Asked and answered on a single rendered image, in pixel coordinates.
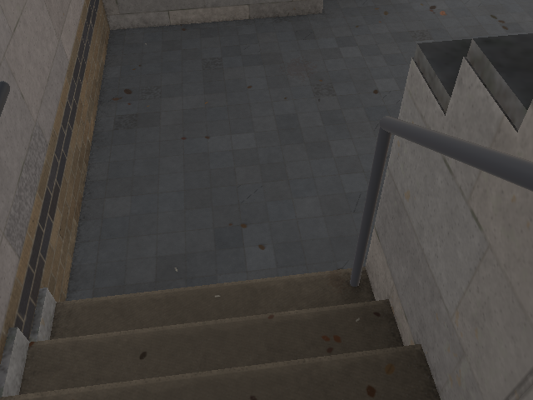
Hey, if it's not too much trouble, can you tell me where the stairs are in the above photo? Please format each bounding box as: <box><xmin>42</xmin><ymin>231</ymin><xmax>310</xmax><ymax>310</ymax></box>
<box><xmin>0</xmin><ymin>267</ymin><xmax>441</xmax><ymax>400</ymax></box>

